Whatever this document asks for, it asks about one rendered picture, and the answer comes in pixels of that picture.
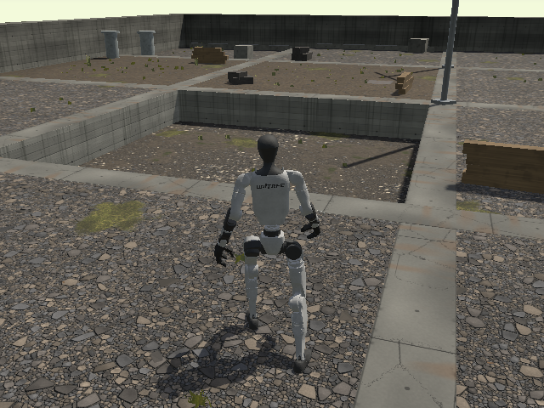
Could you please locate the right robot upper arm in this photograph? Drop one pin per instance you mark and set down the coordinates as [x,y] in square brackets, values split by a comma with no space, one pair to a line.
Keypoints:
[296,178]

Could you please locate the left robot upper arm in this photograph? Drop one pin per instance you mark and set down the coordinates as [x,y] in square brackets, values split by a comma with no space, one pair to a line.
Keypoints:
[241,183]

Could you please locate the robot right hand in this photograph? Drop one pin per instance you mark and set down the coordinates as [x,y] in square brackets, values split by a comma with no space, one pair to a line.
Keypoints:
[308,227]

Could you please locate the robot right shin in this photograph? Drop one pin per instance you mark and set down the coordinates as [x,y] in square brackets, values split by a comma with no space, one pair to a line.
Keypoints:
[299,327]

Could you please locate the robot left forearm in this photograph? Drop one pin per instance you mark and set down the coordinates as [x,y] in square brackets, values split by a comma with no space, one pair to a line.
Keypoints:
[226,231]

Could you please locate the robot right forearm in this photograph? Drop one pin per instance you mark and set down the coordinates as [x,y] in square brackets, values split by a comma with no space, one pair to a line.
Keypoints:
[313,218]

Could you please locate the robot left hand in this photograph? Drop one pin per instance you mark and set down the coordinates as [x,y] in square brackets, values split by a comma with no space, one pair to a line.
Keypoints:
[218,253]

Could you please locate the robot right thigh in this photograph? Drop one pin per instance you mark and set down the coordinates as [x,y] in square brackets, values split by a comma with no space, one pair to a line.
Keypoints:
[294,258]

